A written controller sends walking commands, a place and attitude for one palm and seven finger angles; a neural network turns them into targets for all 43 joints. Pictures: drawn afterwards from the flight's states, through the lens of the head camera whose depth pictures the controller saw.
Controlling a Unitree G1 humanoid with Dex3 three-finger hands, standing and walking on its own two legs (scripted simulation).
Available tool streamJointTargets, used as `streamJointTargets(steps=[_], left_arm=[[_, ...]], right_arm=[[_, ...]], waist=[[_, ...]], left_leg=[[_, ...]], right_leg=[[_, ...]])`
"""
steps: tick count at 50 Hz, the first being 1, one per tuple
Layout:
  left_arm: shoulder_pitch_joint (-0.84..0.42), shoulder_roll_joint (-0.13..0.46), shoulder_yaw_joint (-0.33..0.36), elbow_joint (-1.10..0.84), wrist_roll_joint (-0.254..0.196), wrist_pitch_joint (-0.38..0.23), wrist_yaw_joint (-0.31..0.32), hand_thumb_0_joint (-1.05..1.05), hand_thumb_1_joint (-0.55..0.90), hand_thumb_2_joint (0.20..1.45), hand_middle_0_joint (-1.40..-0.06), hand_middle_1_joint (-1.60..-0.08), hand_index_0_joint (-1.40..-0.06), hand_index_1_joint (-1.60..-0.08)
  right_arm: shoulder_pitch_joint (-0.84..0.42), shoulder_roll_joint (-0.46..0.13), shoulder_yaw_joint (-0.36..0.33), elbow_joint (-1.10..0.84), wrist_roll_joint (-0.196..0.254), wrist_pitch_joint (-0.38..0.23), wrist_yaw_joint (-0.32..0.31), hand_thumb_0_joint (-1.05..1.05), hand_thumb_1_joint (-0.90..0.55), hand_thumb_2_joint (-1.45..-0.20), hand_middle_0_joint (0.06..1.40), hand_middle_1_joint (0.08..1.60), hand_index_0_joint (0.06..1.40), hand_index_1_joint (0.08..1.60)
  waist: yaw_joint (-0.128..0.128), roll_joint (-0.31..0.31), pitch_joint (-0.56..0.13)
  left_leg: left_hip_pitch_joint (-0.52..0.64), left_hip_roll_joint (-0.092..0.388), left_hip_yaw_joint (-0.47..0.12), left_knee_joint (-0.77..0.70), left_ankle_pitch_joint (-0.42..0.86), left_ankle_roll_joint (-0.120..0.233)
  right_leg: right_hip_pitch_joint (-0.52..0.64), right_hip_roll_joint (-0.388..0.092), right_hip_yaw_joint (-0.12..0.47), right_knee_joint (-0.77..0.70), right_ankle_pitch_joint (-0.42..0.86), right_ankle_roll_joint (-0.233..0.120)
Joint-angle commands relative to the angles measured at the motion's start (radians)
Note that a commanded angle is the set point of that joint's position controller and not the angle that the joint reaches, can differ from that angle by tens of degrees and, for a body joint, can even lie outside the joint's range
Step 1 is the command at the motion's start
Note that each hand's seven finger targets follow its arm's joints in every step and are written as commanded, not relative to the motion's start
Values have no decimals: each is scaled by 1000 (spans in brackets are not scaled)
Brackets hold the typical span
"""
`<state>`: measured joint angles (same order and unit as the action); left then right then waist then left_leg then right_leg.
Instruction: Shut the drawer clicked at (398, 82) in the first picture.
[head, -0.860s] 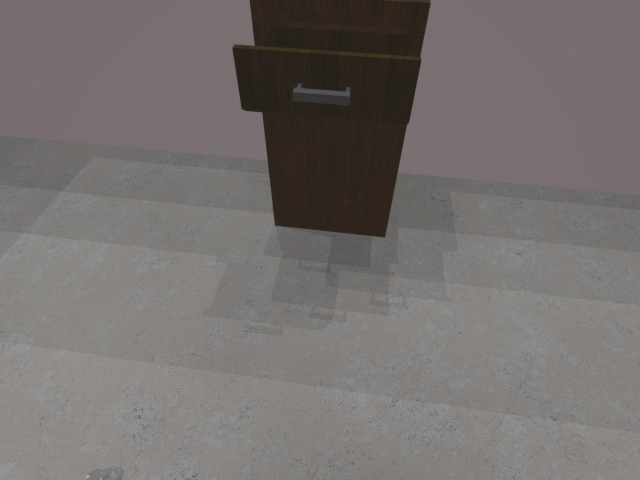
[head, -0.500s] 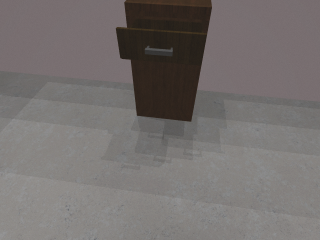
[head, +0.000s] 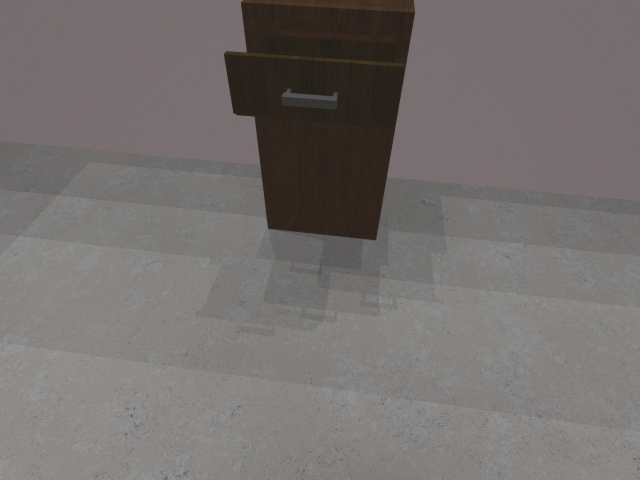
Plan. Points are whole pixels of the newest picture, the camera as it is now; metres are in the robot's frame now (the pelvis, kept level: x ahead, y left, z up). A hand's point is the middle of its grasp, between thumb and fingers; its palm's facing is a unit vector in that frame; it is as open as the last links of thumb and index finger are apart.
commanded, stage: look at it before walking up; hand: left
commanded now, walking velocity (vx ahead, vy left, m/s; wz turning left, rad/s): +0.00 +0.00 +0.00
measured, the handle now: (310, 97) +0.97 +0.08 +0.02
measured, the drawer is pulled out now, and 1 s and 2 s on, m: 0.26 0.26 0.26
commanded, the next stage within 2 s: walk to a spot facing it in 0.58 s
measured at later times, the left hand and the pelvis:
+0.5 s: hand out of the picture +0.07 +0.25 -0.16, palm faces -0.02 -0.95 -0.32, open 7.4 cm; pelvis +0.00 +0.01 +0.00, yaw +0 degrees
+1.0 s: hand out of the picture +0.05 +0.20 -0.19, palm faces -0.05 -0.98 -0.20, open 7.4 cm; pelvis +0.06 +0.01 -0.02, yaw -6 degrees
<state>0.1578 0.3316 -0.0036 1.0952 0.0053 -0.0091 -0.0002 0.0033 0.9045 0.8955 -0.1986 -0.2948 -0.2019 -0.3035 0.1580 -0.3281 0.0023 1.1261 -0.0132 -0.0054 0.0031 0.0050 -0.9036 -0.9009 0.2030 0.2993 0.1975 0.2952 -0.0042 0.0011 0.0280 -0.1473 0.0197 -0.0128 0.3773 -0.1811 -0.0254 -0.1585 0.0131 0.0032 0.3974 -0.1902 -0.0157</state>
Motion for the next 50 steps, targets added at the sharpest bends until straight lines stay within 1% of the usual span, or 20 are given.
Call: streamJointTargets(steps=[1,8,11,14,19,23,27,33,34,35,36,38,40,42,44,46,47,48,49,50], left_arm=[[-43,205,40,-68,4,-24,13,0,900,900,-200,-300,-200,-300],[-40,205,41,-72,7,-24,12,0,900,900,-200,-300,-200,-300],[-40,202,41,-72,7,-24,12,0,900,900,-200,-300,-200,-300],[-40,202,40,-72,7,-22,11,0,900,900,-200,-300,-200,-300],[-33,201,39,-70,6,-25,11,0,900,900,-200,-300,-200,-300],[-33,201,39,-66,7,-24,11,0,900,900,-200,-300,-200,-300],[-26,201,38,-61,6,-25,12,0,900,900,-200,-300,-200,-300],[-27,200,37,-61,7,-25,12,0,900,900,-200,-300,-200,-300],[-27,201,37,-60,7,-25,12,0,900,900,-200,-300,-200,-300],[14,121,22,-40,4,-16,14,0,900,900,-200,-300,-200,-300],[45,82,12,-26,6,-5,15,0,900,900,-200,-300,-200,-300],[76,85,21,-27,13,7,7,0,900,900,-200,-300,-200,-300],[100,87,32,-41,16,11,-3,0,900,900,-200,-300,-200,-300],[126,77,42,-55,15,7,-9,0,900,900,-200,-300,-200,-300],[141,51,48,-71,15,-3,-12,0,900,900,-200,-300,-200,-300],[157,20,52,-85,17,-13,-15,0,900,900,-200,-300,-200,-300],[158,2,53,-94,17,-18,-16,0,900,900,-200,-300,-200,-300],[151,-23,54,-103,18,-24,-17,0,900,900,-200,-300,-200,-300],[148,-41,53,-107,17,-30,-18,0,900,900,-200,-300,-200,-300],[160,-54,55,-103,17,-34,-18,0,900,900,-200,-300,-200,-300]], right_arm=[[-50,-194,-35,-66,1,-27,-13,0,-900,-900,200,300,200,300],[-52,-192,-36,-70,1,-28,-13,0,-900,-900,200,300,200,300],[-50,-192,-36,-70,1,-27,-12,0,-900,-900,200,300,200,300],[-51,-192,-36,-71,1,-27,-12,0,-900,-900,200,300,200,300],[-53,-196,-37,-72,3,-31,-13,0,-900,-900,200,300,200,300],[-56,-195,-36,-69,4,-31,-14,0,-900,-900,200,300,200,300],[-59,-196,-35,-69,6,-32,-16,0,-900,-900,200,300,200,300],[-62,-194,-35,-64,5,-31,-15,0,-900,-900,200,300,200,300],[-65,-195,-34,-64,5,-31,-15,0,-900,-900,200,300,200,300],[-37,-118,-16,-49,1,-24,-13,0,-900,-900,200,300,200,300],[3,-72,-7,-36,-3,-16,-10,0,-900,-900,200,300,200,300],[38,-68,-15,-35,-9,-7,-8,0,-900,-900,200,300,200,300],[48,-73,-24,-51,-12,-8,-6,0,-900,-900,200,300,200,300],[72,-71,-33,-61,-12,-15,-7,0,-900,-900,200,300,200,300],[110,-71,-42,-70,-9,-28,-11,0,-900,-900,200,300,200,300],[143,-83,-56,-77,-6,-35,-14,0,-900,-900,200,300,200,300],[161,-92,-65,-77,-4,-39,-15,0,-900,-900,200,300,200,300],[183,-89,-71,-76,-4,-43,-18,0,-900,-900,200,300,200,300],[198,-77,-73,-70,-5,-47,-19,0,-900,-900,200,300,200,300],[200,-61,-73,-68,-5,-49,-20,0,-900,-900,200,300,200,300]], waist=[[3,-5,-19],[4,0,-21],[3,-16,-19],[3,0,-13],[3,1,-48],[5,13,-37],[6,4,-57],[6,14,-50],[7,2,-47],[7,2,-68],[6,-8,-56],[8,-26,21],[12,-27,87],[10,-6,104],[2,23,98],[-3,77,93],[-6,128,103],[-9,171,119],[-9,171,119],[0,154,118]], left_leg=[[-24,88,-87,-69,18,44],[-22,91,-87,-70,18,46],[-23,88,-88,-73,8,45],[-25,88,-88,-75,-2,45],[-4,96,-91,-74,40,48],[-10,99,-93,-81,48,49],[11,102,-93,-78,86,49],[11,103,-88,-83,87,48],[9,101,-89,-84,81,48],[23,98,-70,-71,41,38],[15,89,-53,-57,-52,30],[-49,74,-35,-36,-276,35],[-102,71,-35,-21,-377,43],[-97,87,-40,-2,-387,58],[-60,126,-72,-6,-368,84],[-22,188,-139,-45,-404,120],[8,229,-185,-68,-386,146],[34,268,-206,-83,-327,167],[62,289,-190,-71,-223,180],[42,285,-144,-24,-116,175]], right_leg=[[-28,-129,134,-108,-37,-20],[-31,-128,134,-110,-34,-18],[-34,-126,139,-114,-52,-17],[-42,-125,137,-115,-65,-16],[-18,-126,128,-101,-1,-15],[-12,-124,122,-94,22,-13],[4,-125,114,-87,68,-12],[8,-128,112,-92,74,-11],[7,-127,115,-94,71,-10],[9,-127,115,-98,19,-2],[-5,-119,121,-91,-90,0],[-66,-108,157,-97,-302,-18],[-126,-97,191,-88,-400,-41],[-160,-80,199,-47,-394,-61],[-193,-53,171,40,-321,-66],[-253,-12,116,154,-289,-56],[-293,8,78,227,-240,-49],[-325,14,27,276,-206,-40],[-334,5,-10,282,-217,-32],[-284,-9,-31,246,-215,-29]])
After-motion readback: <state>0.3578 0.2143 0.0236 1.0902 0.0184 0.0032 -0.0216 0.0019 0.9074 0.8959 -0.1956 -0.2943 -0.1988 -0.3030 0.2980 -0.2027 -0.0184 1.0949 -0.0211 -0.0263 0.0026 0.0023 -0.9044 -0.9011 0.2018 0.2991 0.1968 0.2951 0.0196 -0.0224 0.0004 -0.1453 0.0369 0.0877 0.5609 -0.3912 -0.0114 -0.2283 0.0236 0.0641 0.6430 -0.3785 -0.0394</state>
